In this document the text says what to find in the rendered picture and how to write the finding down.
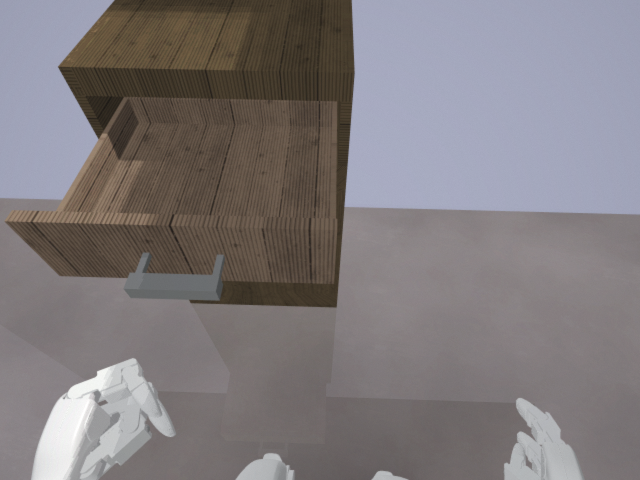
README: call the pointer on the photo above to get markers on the robot left thigh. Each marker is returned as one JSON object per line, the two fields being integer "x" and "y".
{"x": 267, "y": 469}

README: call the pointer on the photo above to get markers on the handle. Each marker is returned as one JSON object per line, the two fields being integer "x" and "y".
{"x": 174, "y": 286}

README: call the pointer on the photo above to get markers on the robot left hand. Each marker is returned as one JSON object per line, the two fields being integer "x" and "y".
{"x": 66, "y": 449}

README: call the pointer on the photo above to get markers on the drawer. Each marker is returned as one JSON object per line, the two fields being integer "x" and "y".
{"x": 187, "y": 179}

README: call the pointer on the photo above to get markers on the robot left shin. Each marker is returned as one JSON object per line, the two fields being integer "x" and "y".
{"x": 272, "y": 456}

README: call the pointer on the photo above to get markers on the cabinet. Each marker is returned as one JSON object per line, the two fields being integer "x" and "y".
{"x": 225, "y": 49}

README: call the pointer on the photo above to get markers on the robot right hand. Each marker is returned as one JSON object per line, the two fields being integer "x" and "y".
{"x": 553, "y": 461}

